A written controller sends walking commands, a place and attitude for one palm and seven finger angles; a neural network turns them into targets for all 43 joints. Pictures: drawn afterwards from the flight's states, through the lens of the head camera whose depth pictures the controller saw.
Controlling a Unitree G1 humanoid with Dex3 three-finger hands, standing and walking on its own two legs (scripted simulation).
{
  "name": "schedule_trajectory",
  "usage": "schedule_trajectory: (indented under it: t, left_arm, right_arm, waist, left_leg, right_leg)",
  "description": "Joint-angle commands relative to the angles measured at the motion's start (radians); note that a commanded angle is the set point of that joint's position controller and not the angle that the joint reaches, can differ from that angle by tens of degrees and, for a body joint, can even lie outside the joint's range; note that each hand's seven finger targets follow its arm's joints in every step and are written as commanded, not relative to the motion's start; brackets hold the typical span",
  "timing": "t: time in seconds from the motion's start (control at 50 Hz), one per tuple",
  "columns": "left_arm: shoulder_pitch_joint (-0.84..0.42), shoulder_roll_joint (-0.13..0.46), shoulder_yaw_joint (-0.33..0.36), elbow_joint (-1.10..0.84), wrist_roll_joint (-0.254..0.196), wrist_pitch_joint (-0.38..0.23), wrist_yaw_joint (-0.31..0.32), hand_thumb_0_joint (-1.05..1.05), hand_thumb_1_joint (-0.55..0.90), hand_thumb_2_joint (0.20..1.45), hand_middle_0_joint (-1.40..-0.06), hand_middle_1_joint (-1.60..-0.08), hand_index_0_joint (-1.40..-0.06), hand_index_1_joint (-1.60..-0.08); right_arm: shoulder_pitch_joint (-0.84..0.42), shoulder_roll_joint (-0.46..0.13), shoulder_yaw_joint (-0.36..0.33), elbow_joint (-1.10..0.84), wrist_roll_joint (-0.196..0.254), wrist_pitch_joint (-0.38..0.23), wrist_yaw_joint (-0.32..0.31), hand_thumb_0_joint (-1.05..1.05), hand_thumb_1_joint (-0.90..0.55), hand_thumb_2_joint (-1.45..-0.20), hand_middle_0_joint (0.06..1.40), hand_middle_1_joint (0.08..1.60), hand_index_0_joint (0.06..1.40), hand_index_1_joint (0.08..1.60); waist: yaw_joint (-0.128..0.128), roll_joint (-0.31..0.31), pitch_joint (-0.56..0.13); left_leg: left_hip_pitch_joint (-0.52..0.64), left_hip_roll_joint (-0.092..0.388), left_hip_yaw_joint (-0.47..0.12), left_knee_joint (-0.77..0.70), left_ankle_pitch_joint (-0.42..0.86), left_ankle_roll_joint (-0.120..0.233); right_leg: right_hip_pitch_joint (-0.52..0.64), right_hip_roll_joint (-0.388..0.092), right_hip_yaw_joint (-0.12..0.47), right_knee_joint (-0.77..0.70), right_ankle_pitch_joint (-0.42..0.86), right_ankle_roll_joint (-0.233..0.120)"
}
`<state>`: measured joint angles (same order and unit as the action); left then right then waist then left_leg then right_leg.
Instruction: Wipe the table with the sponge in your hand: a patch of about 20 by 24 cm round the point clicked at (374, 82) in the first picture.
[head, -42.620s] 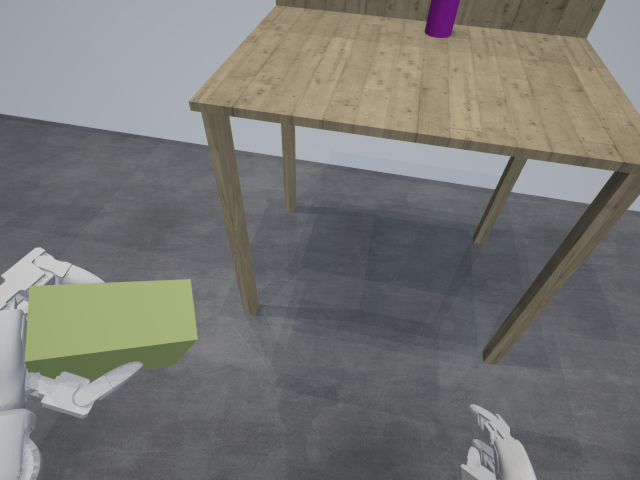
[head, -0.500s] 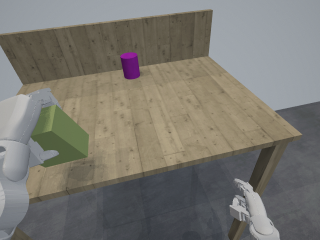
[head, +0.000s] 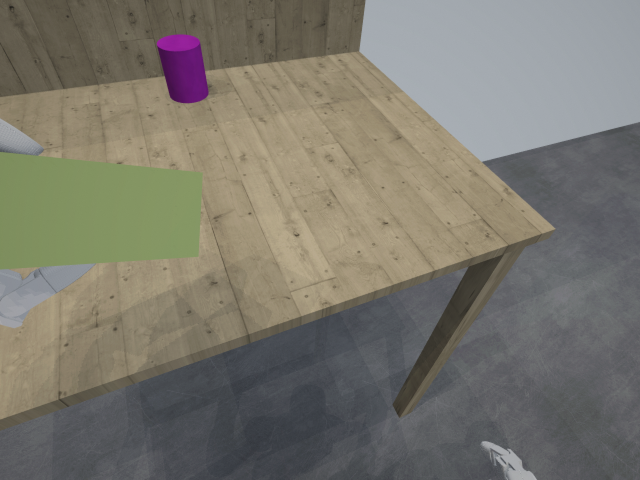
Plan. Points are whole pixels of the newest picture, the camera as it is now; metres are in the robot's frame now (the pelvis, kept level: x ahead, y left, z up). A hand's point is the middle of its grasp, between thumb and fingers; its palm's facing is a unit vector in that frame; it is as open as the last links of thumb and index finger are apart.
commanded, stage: step back with the hand held close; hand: left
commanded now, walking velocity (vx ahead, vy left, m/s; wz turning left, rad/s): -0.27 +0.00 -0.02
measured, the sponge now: (112, 206) +0.25 +0.18 +0.28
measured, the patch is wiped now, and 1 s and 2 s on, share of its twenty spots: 1.00 1.00 1.00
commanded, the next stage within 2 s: stop stepping back and stand still in 0.78 s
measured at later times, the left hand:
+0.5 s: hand out of the picture +0.13 +0.26 +0.33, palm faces +0.65 -0.71 -0.26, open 10.2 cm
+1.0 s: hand out of the picture +0.00 +0.24 +0.32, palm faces +0.60 -0.72 -0.35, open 10.2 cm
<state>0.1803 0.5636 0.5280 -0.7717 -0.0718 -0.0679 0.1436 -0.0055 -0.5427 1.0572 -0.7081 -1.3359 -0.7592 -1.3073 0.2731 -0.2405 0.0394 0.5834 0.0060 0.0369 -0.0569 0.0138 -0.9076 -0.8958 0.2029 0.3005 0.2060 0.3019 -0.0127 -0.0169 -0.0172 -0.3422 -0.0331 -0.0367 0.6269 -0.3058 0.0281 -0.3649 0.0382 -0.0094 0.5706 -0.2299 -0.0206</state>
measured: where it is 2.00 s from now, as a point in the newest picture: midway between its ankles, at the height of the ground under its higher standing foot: outside the picture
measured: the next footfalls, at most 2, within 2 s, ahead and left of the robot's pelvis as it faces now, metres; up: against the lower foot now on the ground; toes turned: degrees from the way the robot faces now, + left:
left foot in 0.24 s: +0.01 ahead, +0.13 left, +0.00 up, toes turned +1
right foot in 0.50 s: -0.04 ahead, -0.13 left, +0.00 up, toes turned +0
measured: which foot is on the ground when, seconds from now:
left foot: down 0.00-0.12, up 0.14-0.22, down 0.24-0.52, up 0.54-0.72, down 0.74-1.00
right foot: down 0.00-0.28, up 0.30-0.48, down 0.50-0.74, up 0.76-1.00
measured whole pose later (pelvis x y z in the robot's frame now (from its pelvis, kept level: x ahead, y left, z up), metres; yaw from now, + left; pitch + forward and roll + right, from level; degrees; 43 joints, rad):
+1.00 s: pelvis -0.23 +0.00 +0.00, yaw -1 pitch +1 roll -2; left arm 0.09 0.57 0.64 -0.70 -0.07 -0.14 0.16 0.00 -0.56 1.07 -0.71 -1.34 -0.76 -1.31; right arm 0.24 -0.17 0.02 0.62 0.05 -0.09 -0.01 0.02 -0.91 -0.90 0.20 0.30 0.21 0.30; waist 0.01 0.01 0.05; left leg -0.40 0.12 0.01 0.62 -0.24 -0.05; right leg -0.35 0.03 -0.02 0.64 -0.35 0.03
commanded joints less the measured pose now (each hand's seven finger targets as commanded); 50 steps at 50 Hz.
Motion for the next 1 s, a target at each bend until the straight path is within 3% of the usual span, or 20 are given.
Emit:
schedule_trajectory:
  t: [0.0, 0.06, 0.14, 0.18, 0.24, 0.26, 0.3, 0.38, 0.46, 0.5, 0.54, 0.58, 0.68, 0.7, 0.72, 0.74, 0.8, 0.86, 0.92, 0.98]
  left_arm:
    - [-0.158, 0.187, 0.152, 0.065, -0.002, -0.062, 0.021, 0.0, 0.1, 1.3, -1.2, -1.6, -1.2, -1.6]
    - [-0.083, 0.16, 0.124, 0.137, -0.014, -0.057, 0.008, 0.0, 0.1, 1.3, -1.2, -1.6, -1.2, -1.6]
    - [0.056, 0.195, 0.154, -0.066, -0.032, -0.09, 0.001, 0.0, 0.1, 1.3, -1.2, -1.6, -1.2, -1.6]
    - [0.106, 0.21, 0.193, -0.18, -0.032, -0.114, 0.014, 0.0, 0.1, 1.3, -1.2, -1.6, -1.2, -1.6]
    - [0.109, 0.229, 0.253, -0.349, -0.023, -0.146, 0.04, 0.0, 0.1, 1.3, -1.2, -1.6, -1.2, -1.6]
    - [0.076, 0.273, 0.286, -0.411, -0.015, -0.159, 0.05, 0.0, 0.1, 1.3, -1.2, -1.6, -1.2, -1.6]
    - [-0.026, 0.225, 0.236, -0.399, -0.008, -0.157, 0.058, 0.0, 0.1, 1.3, -1.2, -1.6, -1.2, -1.6]
    - [-0.234, 0.152, 0.14, -0.066, 0.007, -0.112, 0.048, 0.0, 0.1, 1.3, -1.2, -1.6, -1.2, -1.6]
    - [-0.398, 0.074, 0.002, 0.189, 0.02, -0.08, -0.005, 0.0, 0.1, 1.3, -1.2, -1.6, -1.2, -1.6]
    - [-0.43, 0.067, -0.054, 0.189, 0.015, -0.078, -0.021, 0.0, 0.1, 1.3, -1.2, -1.6, -1.2, -1.6]
    - [-0.29, 0.046, -0.064, 0.096, -0.007, -0.069, -0.04, 0.0, 0.1, 1.3, -1.2, -1.6, -1.2, -1.6]
    - [-0.096, 0.079, 0.003, 0.005, -0.024, -0.083, -0.046, 0.0, 0.1, 1.3, -1.2, -1.6, -1.2, -1.6]
    - [0.05, 0.198, 0.201, -0.333, -0.044, -0.126, -0.002, 0.0, 0.1, 1.3, -1.2, -1.6, -1.2, -1.6]
    - [0.041, 0.198, 0.21, -0.406, -0.051, -0.136, 0.011, 0.0, 0.1, 1.3, -1.2, -1.6, -1.2, -1.6]
    - [0.025, 0.211, 0.238, -0.461, -0.055, -0.153, 0.025, 0.0, 0.1, 1.3, -1.2, -1.6, -1.2, -1.6]
    - [-0.019, 0.216, 0.24, -0.491, -0.053, -0.175, 0.032, 0.0, 0.1, 1.3, -1.2, -1.6, -1.2, -1.6]
    - [-0.022, 0.212, 0.233, -0.397, -0.032, -0.17, 0.057, 0.0, 0.1, 1.3, -1.2, -1.6, -1.2, -1.6]
    - [-0.158, 0.158, 0.18, -0.158, -0.015, -0.131, 0.048, 0.0, 0.1, 1.3, -1.2, -1.6, -1.2, -1.6]
    - [-0.187, 0.149, 0.152, -0.014, -0.003, -0.107, 0.023, 0.0, 0.1, 1.3, -1.2, -1.6, -1.2, -1.6]
    - [-0.175, 0.151, 0.087, 0.069, 0.0, -0.076, -0.007, 0.0, 0.1, 1.3, -1.2, -1.6, -1.2, -1.6]
  right_arm:
    - [-0.127, -0.122, -0.062, -0.143, 0.019, -0.065, 0.003, 0.0, -0.9, -0.9, 0.2, 0.3, 0.2, 0.3]
    - [-0.131, -0.117, -0.075, -0.135, 0.044, -0.057, 0.001, 0.0, -0.9, -0.9, 0.2, 0.3, 0.2, 0.3]
    - [-0.158, -0.081, -0.062, -0.166, 0.055, -0.067, 0.004, 0.0, -0.9, -0.9, 0.2, 0.3, 0.2, 0.3]
    - [-0.173, -0.073, -0.046, -0.167, 0.036, -0.072, 0.002, 0.0, -0.9, -0.9, 0.2, 0.3, 0.2, 0.3]
    - [-0.18, -0.109, -0.064, -0.181, 0.009, -0.112, -0.007, 0.0, -0.9, -0.9, 0.2, 0.3, 0.2, 0.3]
    - [-0.175, -0.122, -0.073, -0.193, 0.007, -0.124, -0.011, 0.0, -0.9, -0.9, 0.2, 0.3, 0.2, 0.3]
    - [-0.135, -0.089, -0.067, -0.155, -0.014, -0.16, -0.007, 0.0, -0.9, -0.9, 0.2, 0.3, 0.2, 0.3]
    - [-0.064, -0.106, -0.075, -0.077, 0.011, -0.187, 0.003, 0.0, -0.9, -0.9, 0.2, 0.3, 0.2, 0.3]
    - [-0.123, -0.118, -0.066, -0.095, 0.033, -0.166, 0.006, 0.0, -0.9, -0.9, 0.2, 0.3, 0.2, 0.3]
    - [-0.171, -0.094, -0.052, -0.133, 0.049, -0.144, 0.012, 0.0, -0.9, -0.9, 0.2, 0.3, 0.2, 0.3]
    - [-0.209, -0.091, -0.081, -0.169, 0.08, -0.118, 0.015, 0.0, -0.9, -0.9, 0.2, 0.3, 0.2, 0.3]
    - [-0.246, -0.053, -0.049, -0.199, 0.074, -0.089, 0.027, 0.0, -0.9, -0.9, 0.2, 0.3, 0.2, 0.3]
    - [-0.233, -0.046, -0.044, -0.205, 0.042, -0.059, 0.015, 0.0, -0.9, -0.9, 0.2, 0.3, 0.2, 0.3]
    - [-0.223, -0.061, -0.062, -0.208, 0.034, -0.07, 0.011, 0.0, -0.9, -0.9, 0.2, 0.3, 0.2, 0.3]
    - [-0.214, -0.097, -0.089, -0.212, 0.022, -0.099, 0.013, 0.0, -0.9, -0.9, 0.2, 0.3, 0.2, 0.3]
    - [-0.183, -0.093, -0.099, -0.187, 0.019, -0.127, 0.019, 0.0, -0.9, -0.9, 0.2, 0.3, 0.2, 0.3]
    - [-0.111, -0.083, -0.1, -0.11, 0.02, -0.188, 0.023, 0.0, -0.9, -0.9, 0.2, 0.3, 0.2, 0.3]
    - [-0.11, -0.099, -0.126, -0.076, 0.04, -0.203, 0.032, 0.0, -0.9, -0.9, 0.2, 0.3, 0.2, 0.3]
    - [-0.119, -0.112, -0.102, -0.103, 0.051, -0.196, 0.035, 0.0, -0.9, -0.9, 0.2, 0.3, 0.2, 0.3]
    - [-0.151, -0.106, -0.083, -0.15, 0.063, -0.166, 0.027, 0.0, -0.9, -0.9, 0.2, 0.3, 0.2, 0.3]
  waist:
    - [0.007, 0.084, -0.203]
    - [-0.022, -0.103, -0.228]
    - [-0.01, -0.126, -0.198]
    - [-0.016, -0.029, -0.188]
    - [0.008, 0.183, -0.189]
    - [0.018, 0.328, -0.223]
    - [0.008, 0.369, -0.202]
    - [0.006, 0.262, -0.205]
    - [-0.003, 0.204, -0.113]
    - [-0.021, -0.012, -0.071]
    - [0.004, -0.262, -0.09]
    - [0.015, -0.184, -0.12]
    - [-0.011, -0.033, -0.2]
    - [-0.018, 0.074, -0.238]
    - [-0.001, 0.321, -0.254]
    - [-0.011, 0.431, -0.251]
    - [-0.023, 0.401, -0.298]
    - [-0.024, 0.337, -0.259]
    - [-0.012, 0.278, -0.185]
    - [-0.017, 0.009, -0.106]
  left_leg:
    - [0.082, 0.209, -0.197, -0.073, 0.625, 0.009]
    - [0.028, 0.123, -0.095, 0.115, 0.242, -0.022]
    - [-0.002, 0.106, -0.028, 0.257, -0.135, -0.017]
    - [0.002, 0.128, -0.025, 0.097, -0.074, -0.006]
    - [-0.076, 0.227, -0.181, -0.191, 0.06, 0.042]
    - [-0.059, 0.28, -0.223, -0.243, 0.137, 0.057]
    - [-0.021, 0.332, -0.227, -0.263, 0.349, 0.073]
    - [0.215, 0.309, -0.14, -0.131, 0.642, 0.055]
    - [0.121, 0.249, -0.113, -0.033, 0.31, 0.017]
    - [-0.001, 0.158, -0.034, 0.168, 0.035, -0.022]
    - [-0.013, 0.07, -0.009, 0.492, -0.166, -0.044]
    - [-0.108, 0.097, -0.042, 0.54, -0.178, -0.041]
    - [0.013, 0.124, 0.036, -0.098, 0.013, -0.042]
    - [0.087, 0.173, 0.006, -0.225, 0.181, -0.026]
    - [0.173, 0.357, -0.177, -0.272, 0.473, 0.044]
    - [0.249, 0.454, -0.185, -0.241, 0.75, 0.083]
    - [0.392, 0.388, -0.103, -0.11, 1.022, 0.081]
    - [0.353, 0.338, -0.041, -0.119, 0.849, 0.048]
    - [0.169, 0.309, -0.033, -0.133, 0.376, 0.035]
    - [-0.082, 0.15, 0.062, 0.117, -0.235, -0.018]
  right_leg:
    - [0.13, -0.081, 0.058, -0.072, 0.186, -0.014]
    - [0.132, -0.267, 0.173, -0.105, 0.495, -0.083]
    - [-0.015, -0.364, 0.214, -0.172, 0.26, -0.104]
    - [-0.02, -0.317, 0.166, -0.119, 0.216, -0.082]
    - [0.037, -0.112, 0.049, 0.087, 0.142, -0.003]
    - [0.032, -0.074, 0.018, 0.185, 0.053, 0.012]
    - [-0.061, -0.054, 0.022, 0.342, -0.234, 0.022]
    - [-0.116, -0.03, 0.015, 0.134, -0.219, 0.033]
    - [0.027, -0.063, 0.026, -0.183, 0.054, 0.021]
    - [0.027, -0.235, 0.162, -0.22, 0.437, -0.048]
    - [-0.075, -0.397, 0.259, -0.254, 0.374, -0.138]
    - [-0.008, -0.391, 0.21, -0.178, 0.465, -0.147]
    - [0.055, -0.285, 0.122, 0.036, 0.501, -0.069]
    - [0.037, -0.21, 0.087, 0.146, 0.395, -0.028]
    - [-0.098, -0.082, 0.035, 0.29, 0.035, 0.026]
    - [-0.242, -0.019, 0.036, 0.453, -0.312, 0.041]
    - [-0.318, -0.023, 0.07, 0.524, -0.366, 0.043]
    - [-0.197, -0.002, 0.018, 0.357, -0.248, 0.055]
    - [0.005, -0.014, -0.004, 0.076, -0.149, 0.047]
    - [0.2, -0.103, 0.012, -0.217, 0.075, 0.004]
